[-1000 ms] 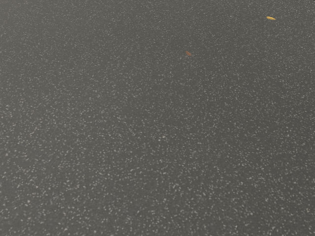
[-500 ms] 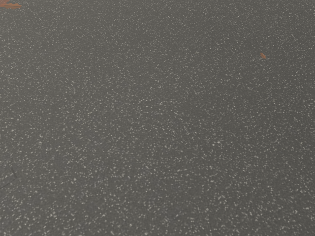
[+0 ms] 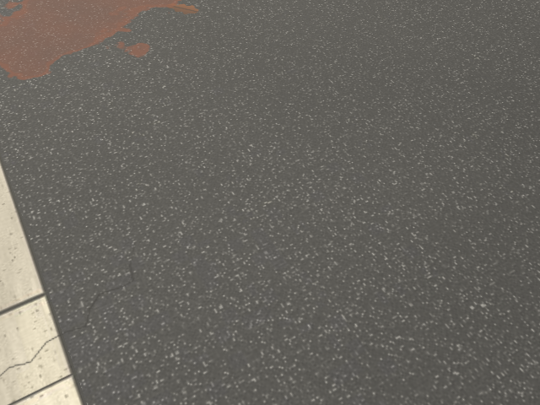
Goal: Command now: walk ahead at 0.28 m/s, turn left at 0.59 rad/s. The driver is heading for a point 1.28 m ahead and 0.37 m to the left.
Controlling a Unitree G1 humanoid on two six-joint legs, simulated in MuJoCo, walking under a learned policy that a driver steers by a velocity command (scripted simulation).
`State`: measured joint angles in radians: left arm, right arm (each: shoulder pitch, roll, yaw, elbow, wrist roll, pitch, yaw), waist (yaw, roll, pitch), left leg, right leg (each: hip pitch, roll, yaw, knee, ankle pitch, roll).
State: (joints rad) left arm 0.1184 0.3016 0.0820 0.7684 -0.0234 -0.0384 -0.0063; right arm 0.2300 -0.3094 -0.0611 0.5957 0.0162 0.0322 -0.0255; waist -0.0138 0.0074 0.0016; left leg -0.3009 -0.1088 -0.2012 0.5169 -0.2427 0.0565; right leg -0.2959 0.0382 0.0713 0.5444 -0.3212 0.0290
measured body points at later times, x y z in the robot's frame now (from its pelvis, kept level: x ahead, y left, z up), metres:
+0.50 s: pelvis +0.19 +0.07 -0.03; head +0.24 +0.09 +0.42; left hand +0.08 +0.34 -0.15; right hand +0.50 -0.08 -0.09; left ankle +0.28 +0.19 -0.74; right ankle +0.01 -0.13 -0.71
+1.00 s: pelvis +0.48 +0.16 -0.02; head +0.51 +0.17 +0.43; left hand +0.56 +0.48 -0.09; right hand +0.66 -0.09 -0.13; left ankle +0.28 +0.19 -0.73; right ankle +0.64 +0.13 -0.74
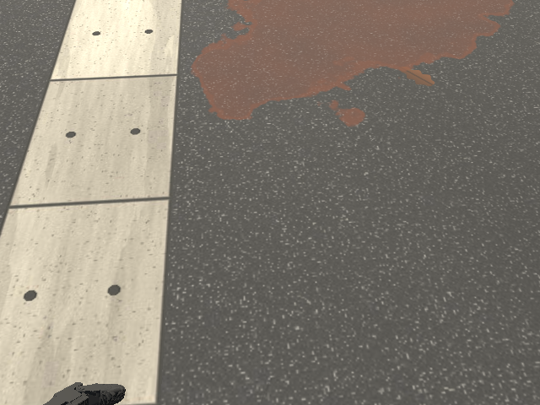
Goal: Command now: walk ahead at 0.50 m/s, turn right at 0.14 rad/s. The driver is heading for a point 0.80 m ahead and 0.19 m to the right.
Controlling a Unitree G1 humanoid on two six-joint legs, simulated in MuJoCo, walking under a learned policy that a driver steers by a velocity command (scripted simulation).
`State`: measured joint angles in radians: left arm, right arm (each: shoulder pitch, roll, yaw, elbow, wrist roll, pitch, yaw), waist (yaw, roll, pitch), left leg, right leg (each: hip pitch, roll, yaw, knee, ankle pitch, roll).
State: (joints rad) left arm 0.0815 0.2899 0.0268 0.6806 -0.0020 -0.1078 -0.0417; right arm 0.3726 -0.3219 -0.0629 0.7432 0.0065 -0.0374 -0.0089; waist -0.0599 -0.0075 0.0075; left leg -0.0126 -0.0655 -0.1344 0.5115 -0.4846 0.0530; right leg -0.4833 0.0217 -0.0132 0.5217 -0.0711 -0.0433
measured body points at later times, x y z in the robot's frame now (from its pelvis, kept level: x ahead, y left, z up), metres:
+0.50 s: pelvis +0.29 -0.01 +0.00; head +0.32 -0.02 +0.45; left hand +0.35 +0.28 -0.11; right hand +0.49 -0.29 -0.05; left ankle +0.42 +0.08 -0.73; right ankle +0.12 -0.10 -0.72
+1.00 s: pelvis +0.53 -0.13 +0.00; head +0.56 -0.16 +0.44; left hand +0.86 -0.06 -0.07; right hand +0.37 -0.38 -0.13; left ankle +0.43 +0.08 -0.71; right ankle +0.58 -0.27 -0.72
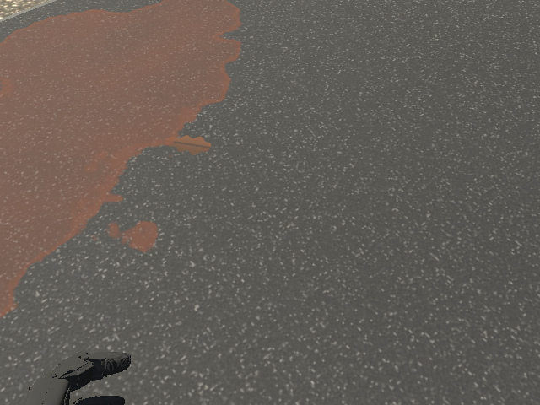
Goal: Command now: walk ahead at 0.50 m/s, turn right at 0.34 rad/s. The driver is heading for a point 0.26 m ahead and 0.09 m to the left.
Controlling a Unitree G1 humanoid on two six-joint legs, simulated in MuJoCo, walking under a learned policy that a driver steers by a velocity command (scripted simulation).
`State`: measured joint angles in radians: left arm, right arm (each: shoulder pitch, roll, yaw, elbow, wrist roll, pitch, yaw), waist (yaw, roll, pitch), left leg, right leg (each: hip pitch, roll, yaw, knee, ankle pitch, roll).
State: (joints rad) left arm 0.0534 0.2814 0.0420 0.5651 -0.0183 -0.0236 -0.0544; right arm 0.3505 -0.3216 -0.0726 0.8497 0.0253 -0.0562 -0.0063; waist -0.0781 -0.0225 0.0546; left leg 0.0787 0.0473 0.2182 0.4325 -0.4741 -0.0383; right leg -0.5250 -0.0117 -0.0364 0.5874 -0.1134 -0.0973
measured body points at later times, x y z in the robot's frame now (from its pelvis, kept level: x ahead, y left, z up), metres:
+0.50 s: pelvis +0.22 +0.01 +0.01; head +0.25 +0.01 +0.46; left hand +0.31 +0.28 -0.11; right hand +0.39 -0.24 -0.09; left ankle +0.33 +0.12 -0.72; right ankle +0.13 -0.09 -0.71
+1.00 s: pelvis +0.28 -0.01 +0.02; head +0.29 -0.02 +0.47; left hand +0.33 +0.25 -0.12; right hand +0.40 -0.27 -0.12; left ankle +0.33 +0.12 -0.72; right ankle +0.22 -0.13 -0.72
